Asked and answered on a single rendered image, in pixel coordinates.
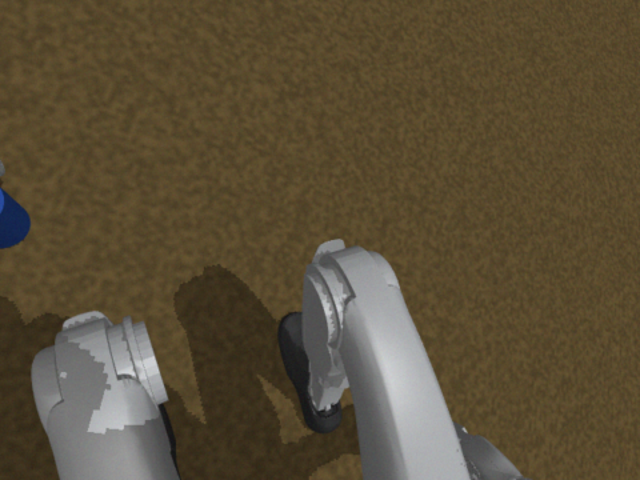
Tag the right robot hand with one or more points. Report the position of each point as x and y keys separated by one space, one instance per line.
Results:
x=484 y=461

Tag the can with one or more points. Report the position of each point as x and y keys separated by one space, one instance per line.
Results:
x=14 y=221

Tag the left robot foot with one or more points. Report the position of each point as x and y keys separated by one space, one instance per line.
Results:
x=170 y=434

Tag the right robot foot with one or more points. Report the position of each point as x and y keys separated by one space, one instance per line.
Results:
x=296 y=365

